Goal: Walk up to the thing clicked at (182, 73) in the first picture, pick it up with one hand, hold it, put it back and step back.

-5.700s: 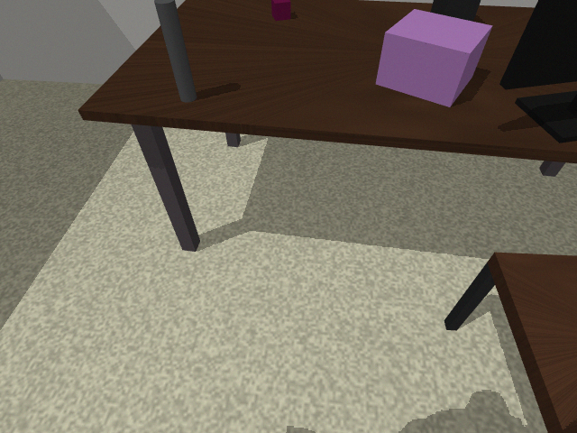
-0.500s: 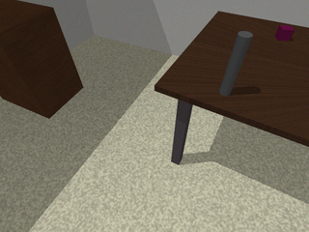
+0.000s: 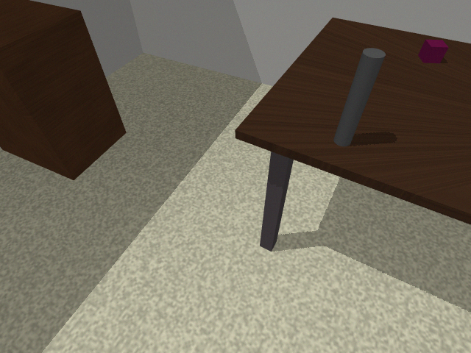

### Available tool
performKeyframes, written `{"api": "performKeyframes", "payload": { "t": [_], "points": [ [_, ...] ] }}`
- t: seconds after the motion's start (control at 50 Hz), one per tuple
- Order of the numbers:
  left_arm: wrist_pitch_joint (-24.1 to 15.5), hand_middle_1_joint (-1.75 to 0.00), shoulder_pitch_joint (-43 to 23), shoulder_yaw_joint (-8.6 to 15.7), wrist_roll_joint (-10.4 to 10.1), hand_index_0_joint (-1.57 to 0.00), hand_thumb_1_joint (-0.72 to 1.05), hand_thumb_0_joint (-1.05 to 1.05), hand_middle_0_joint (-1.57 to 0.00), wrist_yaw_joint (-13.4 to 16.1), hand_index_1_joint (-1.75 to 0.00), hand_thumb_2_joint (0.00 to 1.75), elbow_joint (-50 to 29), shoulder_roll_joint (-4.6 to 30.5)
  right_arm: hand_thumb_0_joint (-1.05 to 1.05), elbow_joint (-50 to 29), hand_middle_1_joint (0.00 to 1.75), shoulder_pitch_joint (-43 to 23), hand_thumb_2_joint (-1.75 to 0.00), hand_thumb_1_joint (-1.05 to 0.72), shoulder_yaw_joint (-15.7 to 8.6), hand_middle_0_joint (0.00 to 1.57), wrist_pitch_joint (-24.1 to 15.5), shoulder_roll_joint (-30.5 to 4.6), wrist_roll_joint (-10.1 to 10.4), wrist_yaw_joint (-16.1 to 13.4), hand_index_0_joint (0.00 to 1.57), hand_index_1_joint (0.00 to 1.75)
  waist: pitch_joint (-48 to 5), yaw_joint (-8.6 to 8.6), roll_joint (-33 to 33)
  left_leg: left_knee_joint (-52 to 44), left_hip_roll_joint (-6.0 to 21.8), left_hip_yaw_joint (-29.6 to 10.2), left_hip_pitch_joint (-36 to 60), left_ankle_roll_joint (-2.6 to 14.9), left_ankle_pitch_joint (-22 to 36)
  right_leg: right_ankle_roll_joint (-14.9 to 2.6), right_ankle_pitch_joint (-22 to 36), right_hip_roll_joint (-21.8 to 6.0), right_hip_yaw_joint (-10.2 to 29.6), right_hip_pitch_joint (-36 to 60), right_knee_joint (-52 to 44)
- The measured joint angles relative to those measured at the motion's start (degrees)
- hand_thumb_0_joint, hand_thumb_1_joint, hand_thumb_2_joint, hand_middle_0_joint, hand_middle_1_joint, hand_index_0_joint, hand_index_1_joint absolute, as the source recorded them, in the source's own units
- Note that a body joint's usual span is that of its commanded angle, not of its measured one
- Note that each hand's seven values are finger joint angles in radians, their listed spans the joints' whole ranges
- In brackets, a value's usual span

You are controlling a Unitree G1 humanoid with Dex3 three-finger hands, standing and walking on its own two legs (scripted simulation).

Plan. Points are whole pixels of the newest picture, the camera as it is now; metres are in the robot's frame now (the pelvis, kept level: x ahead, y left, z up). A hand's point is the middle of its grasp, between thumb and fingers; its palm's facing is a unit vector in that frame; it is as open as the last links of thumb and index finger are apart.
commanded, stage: stand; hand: left
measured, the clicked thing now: (355, 102) +0.65 -0.28 +0.06
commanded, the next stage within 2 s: walk up in 0.74 s
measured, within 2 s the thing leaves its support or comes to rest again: neither
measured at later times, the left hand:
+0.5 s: hand out of the picture +0.07 +0.25 -0.16, palm faces -0.03 -0.94 -0.34, open 7.3 cm
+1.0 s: hand out of the picture +0.12 +0.23 -0.16, palm faces -0.20 -0.92 -0.33, open 7.3 cm
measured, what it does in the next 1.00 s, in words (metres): lifts its right foot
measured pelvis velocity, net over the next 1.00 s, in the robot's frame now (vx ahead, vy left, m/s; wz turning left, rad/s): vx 0.01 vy -0.04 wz -0.18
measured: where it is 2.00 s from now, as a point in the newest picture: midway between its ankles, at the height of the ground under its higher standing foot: outside the picture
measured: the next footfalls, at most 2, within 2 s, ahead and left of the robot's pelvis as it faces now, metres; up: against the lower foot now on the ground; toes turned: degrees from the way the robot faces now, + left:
right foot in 1.08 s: +0.10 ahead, -0.26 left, +0.00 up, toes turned -16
left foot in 1.32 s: +0.19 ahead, -0.04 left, +0.00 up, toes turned -12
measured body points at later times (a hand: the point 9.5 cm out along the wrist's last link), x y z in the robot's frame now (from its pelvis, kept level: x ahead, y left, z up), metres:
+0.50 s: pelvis +0.01 +0.00 +0.00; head +0.01 +0.00 +0.45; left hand +0.08 +0.30 -0.14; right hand +0.08 -0.30 -0.13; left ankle +0.00 +0.10 -0.75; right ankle -0.01 -0.13 -0.75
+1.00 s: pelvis +0.01 -0.04 -0.02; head +0.04 -0.04 +0.43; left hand +0.13 +0.28 -0.13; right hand +0.03 -0.40 -0.11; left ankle +0.00 +0.10 -0.75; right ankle +0.05 -0.23 -0.72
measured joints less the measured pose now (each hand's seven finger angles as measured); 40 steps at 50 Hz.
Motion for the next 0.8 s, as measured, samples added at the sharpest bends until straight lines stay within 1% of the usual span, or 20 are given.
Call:
{"api": "performKeyframes", "payload": {
  "t": [0.74, 0.76, 0.78, 0.8],
  "points": [
    [0.1, -0.30, 0.1, 0.0, 0.0, -0.21, 0.91, 0.00, -0.20, 0.2, -0.30, 0.90, -0.5, 0.0, 0.01, -0.5, 0.30, 0.0, -0.90, -0.90, 0.1, 0.21, -0.1, 0.0, 0.0, -0.1, 0.20, 0.30, 0.1, 0.13, 0.1, 0.0, -0.3, -0.2, 0.4, 0.15, -0.6, 0.21, -0.8, -0.3, -0.1, 0.4, 0.1],
    [0.8, -0.30, 0.5, 0.8, 0.6, -0.21, 0.91, 0.00, -0.20, -0.5, -0.30, 0.90, -1.7, 0.1, 0.01, -1.1, 0.30, 0.0, -0.90, -0.90, -0.5, 0.21, -0.2, 0.2, -0.2, -0.1, 0.20, 0.30, 0.2, 0.45, -0.2, 0.6, -0.3, 0.4, 0.0, 0.21, -1.0, -0.09, -1.5, -0.3, 0.4, -0.7, 1.8],
    [1.5, -0.30, 1.2, 1.8, 1.1, -0.21, 0.91, 0.00, -0.20, -1.3, -0.30, 0.90, -3.3, 0.6, 0.01, -2.2, 0.30, 0.1, -0.90, -0.90, -1.3, 0.21, -0.6, 0.3, -0.4, -0.2, 0.20, 0.30, 0.6, 0.89, -0.7, 1.8, -0.1, 1.3, -0.4, 0.32, -1.8, -0.64, -3.6, -0.3, 0.9, -2.8, 5.9],
    [2.4, -0.30, 1.8, 2.6, 1.8, -0.21, 0.91, 0.00, -0.20, -2.1, -0.30, 0.90, -4.7, 1.2, 0.01, -3.5, 0.30, 0.3, -0.90, -0.90, -2.1, 0.21, -1.2, 0.4, -0.5, -0.5, 0.20, 0.30, 1.0, 1.21, -1.2, 2.9, 0.1, 2.5, -0.8, 0.39, -2.5, -0.96, -7.4, -0.3, 1.2, -5.8, 12.3]
  ]
}}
